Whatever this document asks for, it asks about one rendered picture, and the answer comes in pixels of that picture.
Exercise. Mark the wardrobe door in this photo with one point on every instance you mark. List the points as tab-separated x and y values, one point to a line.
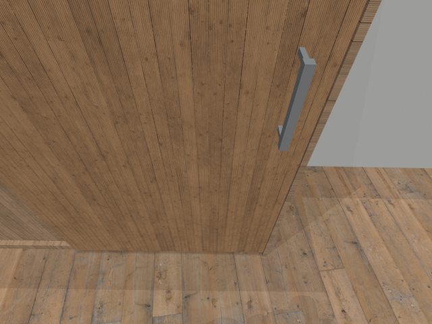
19	222
152	124

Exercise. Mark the handle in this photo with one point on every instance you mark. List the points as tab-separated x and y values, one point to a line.
303	81

